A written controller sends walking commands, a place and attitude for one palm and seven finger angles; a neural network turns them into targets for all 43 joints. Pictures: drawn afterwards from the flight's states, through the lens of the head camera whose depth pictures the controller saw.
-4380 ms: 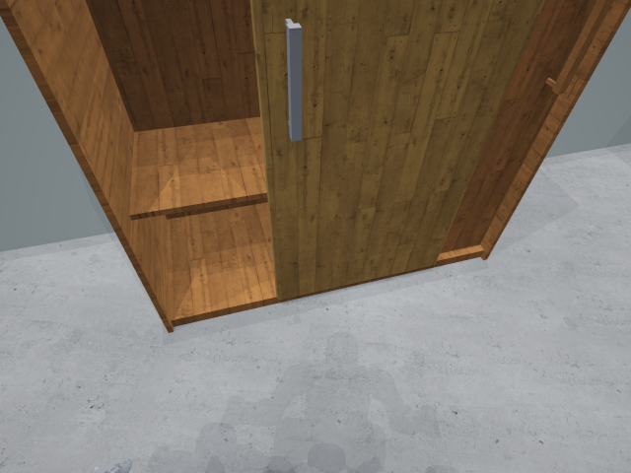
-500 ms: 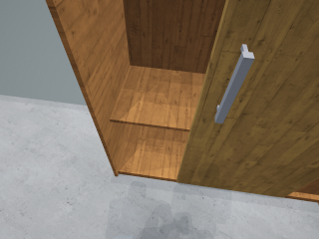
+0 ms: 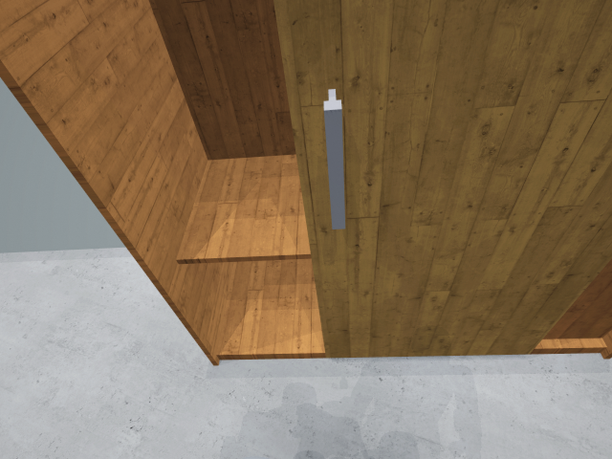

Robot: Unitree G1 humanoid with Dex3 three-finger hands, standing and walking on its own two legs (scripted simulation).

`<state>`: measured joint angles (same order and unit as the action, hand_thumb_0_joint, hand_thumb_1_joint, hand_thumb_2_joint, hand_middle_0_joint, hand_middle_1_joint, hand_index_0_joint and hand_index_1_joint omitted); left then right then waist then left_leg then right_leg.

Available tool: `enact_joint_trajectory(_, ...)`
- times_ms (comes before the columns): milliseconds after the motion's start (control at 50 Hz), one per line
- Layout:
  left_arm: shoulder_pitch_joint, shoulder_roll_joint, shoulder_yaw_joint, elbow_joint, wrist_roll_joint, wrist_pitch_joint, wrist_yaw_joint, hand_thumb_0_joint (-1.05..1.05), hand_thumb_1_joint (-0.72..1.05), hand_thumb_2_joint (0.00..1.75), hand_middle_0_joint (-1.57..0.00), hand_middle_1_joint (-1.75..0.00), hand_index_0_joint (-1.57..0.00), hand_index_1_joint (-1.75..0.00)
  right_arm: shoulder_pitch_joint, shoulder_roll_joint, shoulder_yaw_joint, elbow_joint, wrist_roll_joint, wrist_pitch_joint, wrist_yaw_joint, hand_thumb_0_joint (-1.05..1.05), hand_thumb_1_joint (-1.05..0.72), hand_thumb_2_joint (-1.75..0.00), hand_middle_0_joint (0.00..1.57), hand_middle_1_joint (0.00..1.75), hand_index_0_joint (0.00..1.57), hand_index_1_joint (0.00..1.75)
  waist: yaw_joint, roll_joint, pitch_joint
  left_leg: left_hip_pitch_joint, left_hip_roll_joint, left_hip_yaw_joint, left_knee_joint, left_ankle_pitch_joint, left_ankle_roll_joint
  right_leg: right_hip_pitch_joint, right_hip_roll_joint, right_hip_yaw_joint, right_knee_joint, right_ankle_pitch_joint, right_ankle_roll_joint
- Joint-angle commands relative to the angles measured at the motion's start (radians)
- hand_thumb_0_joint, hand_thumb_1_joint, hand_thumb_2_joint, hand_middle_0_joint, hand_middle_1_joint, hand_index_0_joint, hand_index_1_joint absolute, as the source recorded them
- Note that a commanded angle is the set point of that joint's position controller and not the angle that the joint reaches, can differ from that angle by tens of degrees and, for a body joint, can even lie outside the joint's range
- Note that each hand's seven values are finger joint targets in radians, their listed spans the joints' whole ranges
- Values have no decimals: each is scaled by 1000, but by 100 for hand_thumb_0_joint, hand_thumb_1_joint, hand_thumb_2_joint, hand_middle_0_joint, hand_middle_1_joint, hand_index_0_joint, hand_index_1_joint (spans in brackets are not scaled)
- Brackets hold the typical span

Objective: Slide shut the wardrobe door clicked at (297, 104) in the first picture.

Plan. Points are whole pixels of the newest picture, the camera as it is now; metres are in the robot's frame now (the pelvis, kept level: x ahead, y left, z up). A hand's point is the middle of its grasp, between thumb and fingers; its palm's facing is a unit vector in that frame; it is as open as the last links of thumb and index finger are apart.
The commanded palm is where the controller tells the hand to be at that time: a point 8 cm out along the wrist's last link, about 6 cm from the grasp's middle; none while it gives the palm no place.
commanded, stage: come to a stop and stand still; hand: right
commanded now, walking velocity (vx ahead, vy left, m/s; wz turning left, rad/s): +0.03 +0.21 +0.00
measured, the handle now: (335, 165) +0.52 -0.03 +0.10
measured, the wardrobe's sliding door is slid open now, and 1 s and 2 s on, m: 0.38 0.38 0.38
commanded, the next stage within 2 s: look again from close up in 1.38 s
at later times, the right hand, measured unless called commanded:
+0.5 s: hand out of the picture -0.03 -0.16 -0.17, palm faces -0.01 +0.98 -0.19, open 7.4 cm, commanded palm none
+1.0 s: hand out of the picture -0.05 -0.08 -0.18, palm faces +0.07 +0.99 -0.10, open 7.3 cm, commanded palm none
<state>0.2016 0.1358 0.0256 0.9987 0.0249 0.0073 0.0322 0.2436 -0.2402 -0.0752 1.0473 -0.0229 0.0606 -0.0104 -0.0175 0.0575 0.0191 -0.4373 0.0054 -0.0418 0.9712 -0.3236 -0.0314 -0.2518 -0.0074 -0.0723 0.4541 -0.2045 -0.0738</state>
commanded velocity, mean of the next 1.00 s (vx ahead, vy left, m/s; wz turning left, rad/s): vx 0.04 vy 0.02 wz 0.00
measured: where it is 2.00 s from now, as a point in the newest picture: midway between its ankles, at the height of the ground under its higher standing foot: outside the picture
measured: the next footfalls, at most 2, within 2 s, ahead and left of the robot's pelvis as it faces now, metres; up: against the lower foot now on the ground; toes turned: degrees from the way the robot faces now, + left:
left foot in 0.54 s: -0.03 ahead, +0.12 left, +0.00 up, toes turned +6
right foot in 0.88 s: +0.01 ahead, -0.09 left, +0.00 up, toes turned -1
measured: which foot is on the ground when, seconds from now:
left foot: up 0.00-0.52, down 0.54-1.00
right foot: down 0.00-0.54, up 0.56-0.86, down 0.88-1.00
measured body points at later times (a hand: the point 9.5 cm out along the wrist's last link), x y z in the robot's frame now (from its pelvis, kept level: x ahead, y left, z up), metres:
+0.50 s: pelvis -0.03 +0.01 +0.00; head -0.04 +0.02 +0.45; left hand -0.10 +0.23 -0.16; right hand -0.03 -0.21 -0.16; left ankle -0.08 +0.12 -0.73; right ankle +0.03 -0.06 -0.74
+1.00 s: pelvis -0.01 +0.04 +0.00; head +0.01 +0.04 +0.45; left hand -0.03 +0.26 -0.17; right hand -0.05 -0.14 -0.17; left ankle -0.07 +0.11 -0.74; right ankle -0.03 -0.09 -0.74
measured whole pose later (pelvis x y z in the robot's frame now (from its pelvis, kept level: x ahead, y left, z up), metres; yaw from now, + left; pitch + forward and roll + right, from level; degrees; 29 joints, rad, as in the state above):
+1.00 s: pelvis -0.01 +0.04 +0.00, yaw +1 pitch +1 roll +0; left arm 0.27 0.11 0.01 1.18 0.01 -0.01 0.06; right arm 0.34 -0.06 0.00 1.18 0.00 -0.01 -0.04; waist -0.02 0.02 0.03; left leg -0.10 -0.03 0.09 0.40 -0.31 0.06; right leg -0.17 -0.04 -0.05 0.44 -0.27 0.03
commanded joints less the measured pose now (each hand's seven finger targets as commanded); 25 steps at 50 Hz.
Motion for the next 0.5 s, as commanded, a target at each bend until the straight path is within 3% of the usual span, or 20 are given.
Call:
enact_joint_trajectory(0, 72, 172, 34, -22, -10, -25, 30, 0, 90, 90, -20, -30, -20, -30, 97, -60, -11, -1, -7, -13, 1, 0, -90, -90, 20, 30, 20, 30, 17, -161, -10, -93, 8, -58, 79, 75, -22, 136, -243, 209, -275, 46, 73)
enact_joint_trajectory(40, 117, 170, 35, -5, -10, -25, 36, 0, 90, 90, -20, -30, -20, -30, 125, -56, -15, 5, -7, -6, -4, 0, -90, -90, 20, 30, 20, 30, 26, -163, -40, -87, -2, -68, 86, 62, -29, 187, -259, 223, -268, 112, 79)
enact_joint_trajectory(100, 145, 168, 38, 17, -12, -23, 43, 0, 90, 90, -20, -30, -20, -30, 145, -59, -18, 14, -7, 4, -7, 0, -90, -90, 20, 30, 20, 30, 33, -182, -25, -74, 2, -73, 69, 43, -30, 194, -275, 238, -277, 105, 76)
enact_joint_trajectory(200, 161, 161, 45, 47, -9, -18, 39, 0, 90, 90, -20, -30, -20, -30, 154, -36, -7, 24, -7, 11, -5, 0, -90, -90, 20, 30, 20, 30, 41, -195, 0, -44, 16, -45, -7, 13, -23, 160, -271, 258, -319, -100, 31)
enact_joint_trajectory(300, 177, 156, 49, 78, -4, -11, 24, 0, 90, 90, -20, -30, -20, -30, 145, -2, 17, 32, -5, 6, -7, 0, -90, -90, 20, 30, 20, 30, 47, -193, 15, 39, 27, 25, -150, -64, 1, 89, -260, 273, -366, -298, -4)
enact_joint_trajectory(400, 171, 153, 49, 105, 4, -3, 7, 0, 90, 90, -20, -30, -20, -30, 184, 45, 37, 56, 2, -11, -15, 0, -90, -90, 20, 30, 20, 30, 31, -210, 40, 200, 0, 100, -345, -128, 38, -28, -233, 250, -398, -368, -17)
enact_joint_trajectory(460, 158, 137, 48, 119, 0, 5, 0, 0, 90, 90, -20, -30, -20, -30, 296, 69, 38, 100, 3, -28, -21, 0, -90, -90, 20, 30, 20, 30, -22, -134, 40, 396, -13, 145, -592, 3, 44, -126, -173, 160, -340, -389, 23)
enact_joint_trajectory(480, 173, 101, 43, 125, -7, 5, -4, 0, 90, 90, -20, -30, -20, -30, 307, 54, 37, 101, -3, -36, -27, 0, -90, -90, 20, 30, 20, 30, -21, -61, 54, 437, 24, 101, -686, -7, 47, -164, -121, 120, -265, -373, 47)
